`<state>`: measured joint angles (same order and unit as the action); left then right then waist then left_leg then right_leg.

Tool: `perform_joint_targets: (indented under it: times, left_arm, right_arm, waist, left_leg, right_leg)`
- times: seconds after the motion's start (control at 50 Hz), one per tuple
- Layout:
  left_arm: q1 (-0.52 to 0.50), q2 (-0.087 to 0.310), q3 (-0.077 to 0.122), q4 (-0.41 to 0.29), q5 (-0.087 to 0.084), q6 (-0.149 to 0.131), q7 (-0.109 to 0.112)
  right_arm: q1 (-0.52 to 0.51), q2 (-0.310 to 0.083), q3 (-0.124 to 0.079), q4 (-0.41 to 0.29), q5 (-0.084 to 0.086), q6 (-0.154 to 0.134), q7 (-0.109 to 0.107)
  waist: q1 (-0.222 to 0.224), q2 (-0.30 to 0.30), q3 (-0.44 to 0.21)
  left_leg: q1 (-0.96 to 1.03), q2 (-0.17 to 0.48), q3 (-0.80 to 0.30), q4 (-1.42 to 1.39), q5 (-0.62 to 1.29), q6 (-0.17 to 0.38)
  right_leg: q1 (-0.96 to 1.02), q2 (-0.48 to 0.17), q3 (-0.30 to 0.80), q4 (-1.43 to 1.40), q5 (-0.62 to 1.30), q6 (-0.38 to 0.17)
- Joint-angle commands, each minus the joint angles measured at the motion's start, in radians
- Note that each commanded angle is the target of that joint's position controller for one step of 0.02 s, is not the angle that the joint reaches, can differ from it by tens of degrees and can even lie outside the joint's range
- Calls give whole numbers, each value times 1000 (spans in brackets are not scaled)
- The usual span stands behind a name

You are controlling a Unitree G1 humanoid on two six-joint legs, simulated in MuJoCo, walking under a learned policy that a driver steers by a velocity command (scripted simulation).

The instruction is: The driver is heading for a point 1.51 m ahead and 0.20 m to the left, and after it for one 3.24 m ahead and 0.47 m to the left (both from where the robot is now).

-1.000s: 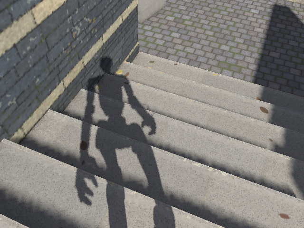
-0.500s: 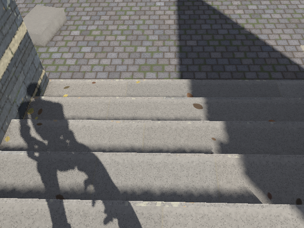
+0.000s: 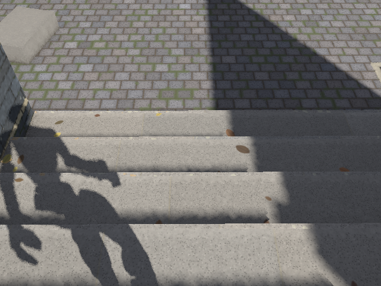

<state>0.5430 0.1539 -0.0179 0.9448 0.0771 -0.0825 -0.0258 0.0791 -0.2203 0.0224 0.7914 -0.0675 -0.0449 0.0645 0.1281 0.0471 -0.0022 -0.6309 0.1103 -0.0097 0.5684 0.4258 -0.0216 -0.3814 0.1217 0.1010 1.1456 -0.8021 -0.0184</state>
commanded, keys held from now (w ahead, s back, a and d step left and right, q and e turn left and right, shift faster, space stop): no key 0.86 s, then w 0.14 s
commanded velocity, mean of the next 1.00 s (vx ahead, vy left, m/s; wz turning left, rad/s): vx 0.04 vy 0.00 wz -0.05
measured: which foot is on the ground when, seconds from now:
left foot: up 0.00-0.02, down 0.04-1.00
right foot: down 0.00-0.06, up 0.08-0.42, down 0.44-0.94, up 0.96-1.00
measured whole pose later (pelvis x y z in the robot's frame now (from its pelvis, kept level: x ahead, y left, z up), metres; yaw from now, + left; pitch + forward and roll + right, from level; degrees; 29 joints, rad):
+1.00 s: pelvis +0.13 +0.09 -0.05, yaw +0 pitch +1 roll +0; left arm 0.27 0.16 -0.04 0.86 0.03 -0.10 -0.05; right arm 0.42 -0.14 0.06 1.01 -0.05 -0.09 0.06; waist -0.07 0.00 -0.05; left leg -0.26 -0.05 0.12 0.46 -0.22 0.11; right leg -0.59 -0.11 0.06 1.45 -0.50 0.07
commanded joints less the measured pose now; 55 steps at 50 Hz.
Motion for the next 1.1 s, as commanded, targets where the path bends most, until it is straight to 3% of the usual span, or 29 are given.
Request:
perform_joint_targets:
  times: [0.02, 0.04, 0.06, 0.08, 0.1, 0.12, 0.14, 0.18, 0.2, 0.24, 0.26, 0.3, 0.38, 0.46, 0.52, 0.56, 0.6, 0.62, 0.66, 0.7, 0.76, 0.86, 0.9, 0.96, 1.0, 1.04, 1.06, 1.08, 1.1]
  left_arm:
    - [-64, 199, 21, -82, -42, -17, -1]
    - [-32, 211, 20, -67, -37, -11, -15]
    - [95, 143, 13, -41, -15, -11, -54]
    - [328, 79, 7, 6, -26, 12, -62]
    - [188, 165, 33, -66, -42, 42, -43]
    - [56, 138, 27, -131, -49, 55, -13]
    - [-29, 122, 17, -162, -49, 53, 6]
    - [87, 42, -16, -111, -62, 55, -8]
    - [170, -12, -33, -67, -64, 72, -24]
    - [148, 39, -27, -89, -59, 76, -49]
    - [71, 61, -25, -124, -50, 71, -41]
    - [10, 89, -14, -150, -41, 55, -25]
    - [-23, 78, 2, -157, -46, 35, -30]
    - [-80, 64, 0, -179, -63, 15, -26]
    - [-91, 25, -26, -172, -80, -5, -43]
    - [-90, 14, -38, -162, -92, -20, -73]
    - [-194, 49, -42, -175, -92, -28, -92]
    - [-237, 56, -44, -176, -90, -31, -95]
    - [-273, 42, -51, -166, -94, -37, -93]
    - [-233, 62, -41, -143, -82, -38, -82]
    - [-212, 85, -35, -136, -64, -35, -71]
    - [-279, 97, -29, -150, -70, -37, -64]
    - [-275, 89, -23, -143, -73, -36, -56]
    - [-276, 88, -4, -139, -59, -34, -23]
    - [-287, 73, 6, -135, -26, -24, 17]
    - [-288, 47, -1, -131, -10, -13, 50]
    - [-278, 30, -6, -113, -12, -10, 59]
    - [-285, 33, 0, -100, -13, -3, 60]
    - [-326, 41, 5, -93, -16, 3, 52]
  right_arm:
    - [148, -151, -58, 7, 30, -13, -12]
    - [228, -203, -88, 34, 43, -20, -26]
    - [381, -279, -114, 46, 40, -26, -31]
    - [398, -280, -111, 41, 33, -21, 15]
    - [443, -240, -95, 39, -15, -20, 38]
    - [367, -236, -84, 43, 1, -18, 50]
    - [227, -176, -53, 19, 29, -21, 50]
    - [242, -73, -6, 44, 38, -44, 44]
    - [244, -80, -11, 80, 25, -55, 31]
    - [233, -134, -16, 70, 31, -67, 9]
    - [242, -108, -6, 71, 14, -68, -10]
    - [266, -84, 8, 82, 20, -63, -26]
    - [336, -42, 31, 150, 42, -68, 3]
    - [360, -39, 25, 174, 51, -67, 2]
    - [362, -3, 35, 180, 52, -61, 2]
    - [305, -12, 38, 160, 64, -58, 11]
    - [349, -24, 33, 163, 58, -47, 11]
    - [382, 4, 39, 165, 54, -42, 9]
    - [449, 46, 51, 176, 45, -32, 9]
    - [437, 29, 49, 164, 49, -32, 20]
    - [359, -11, 44, 138, 56, -39, 28]
    - [411, 5, 50, 169, 46, -42, 21]
    - [468, -3, 42, 202, 43, -41, 17]
    - [509, -37, 18, 243, 19, -43, -3]
    - [549, -66, -6, 269, 2, -54, -27]
    - [590, -27, -8, 292, -14, -63, -46]
    - [581, 25, 1, 294, -20, -69, -54]
    - [585, 54, 8, 303, -3, -78, -61]
    - [540, 60, 12, 288, 12, -85, -65]
  waist:
    - [-125, -64, 99]
    - [-149, -51, 46]
    - [-174, 107, -250]
    - [-109, 307, -504]
    - [-187, 122, -436]
    - [-158, 56, -310]
    - [-104, -22, -207]
    - [-14, -23, -26]
    - [15, 27, 45]
    - [-10, 5, 15]
    - [-64, -30, -15]
    - [-112, -30, -54]
    - [-134, -5, 1]
    - [-166, -13, -11]
    - [-161, -38, 8]
    - [-125, -101, 32]
    - [-168, -159, 86]
    - [-195, -155, 75]
    - [-219, -118, 50]
    - [-183, -71, 29]
    - [-145, -70, 69]
    - [-177, -23, 42]
    - [-198, 6, 40]
    - [-230, 31, 48]
    - [-250, 17, 58]
    - [-264, 0, 67]
    - [-255, -57, 82]
    - [-253, -75, 66]
    - [-245, -36, 69]
  left_leg:
    - [471, -27, 84, -212, -33, 20]
    - [629, -36, 115, -230, -13, 76]
    - [999, 118, -19, 0, 431, 275]
    - [1221, 322, -248, 97, 653, 513]
    - [1106, 345, -389, 27, 537, 481]
    - [932, 325, -395, -67, 119, 403]
    - [692, 300, -364, -164, -291, 344]
    - [261, 268, -257, -287, -515, 267]
    - [110, 199, -199, -330, -552, 250]
    - [78, 140, -151, -318, -671, 204]
    - [191, 145, -193, -288, -650, 216]
    - [340, 149, -200, -258, -683, 222]
    - [337, 174, -247, -270, -757, 224]
    - [305, 154, -233, -272, -860, 198]
    - [261, 95, -116, -266, -783, 129]
    - [215, 24, -3, -245, -794, 58]
    - [357, -61, 88, -174, -724, -3]
    - [448, -77, 94, -150, -654, -7]
    - [549, -71, 65, -159, -529, 7]
    - [500, -46, 21, -184, -469, 48]
    - [376, -33, -6, -235, -624, 69]
    - [511, -5, -37, -199, -384, 79]
    - [571, 25, -85, -205, -431, 104]
    - [629, 107, -227, -250, -584, 203]
    - [676, 171, -358, -302, -766, 295]
    - [716, 225, -449, -356, -884, 353]
    - [704, 225, -429, -391, -857, 357]
    - [649, 196, -349, -426, -825, 348]
    - [560, 148, -252, -460, -798, 322]
  right_leg:
    - [-294, -179, 272, -186, 375, -146]
    - [-274, -147, 249, -73, 498, -93]
    - [-348, -56, 100, 316, 458, 22]
    - [-560, 39, -42, 872, -182, 86]
    - [-697, 31, 10, 1057, -120, 97]
    - [-759, 3, 12, 1026, 15, 95]
    - [-717, -65, -3, 926, 116, 105]
    - [-477, -178, 13, 754, 145, 147]
    - [-380, -182, -12, 771, 210, 146]
    - [-355, -146, -70, 778, 189, 160]
    - [-476, -187, 1, 766, 393, 164]
    - [-580, -218, 30, 623, 543, 180]
    - [-569, -274, 43, 465, 491, 193]
    - [-474, -246, -2, 316, 242, 197]
    - [-363, -214, -22, 243, 179, 158]
    - [-267, -216, -8, 78, 166, 118]
    - [-409, -257, 97, -171, 69, 32]
    - [-466, -270, 117, -197, 72, 14]
    - [-502, -273, 87, -110, 83, 31]
    - [-411, -242, -2, 36, 124, 72]
    - [-324, -239, -38, 56, 192, 85]
    - [-379, -244, -44, 108, 289, 98]
    - [-431, -247, -46, 149, 277, 108]
    - [-519, -242, -34, 273, 272, 108]
    - [-642, -265, -4, 346, 348, 79]
    - [-774, -284, 11, 353, 438, 46]
    - [-791, -306, 35, 191, 600, 48]
    - [-695, -318, 1, 7, 707, 50]
    - [-558, -306, -63, -121, 714, 51]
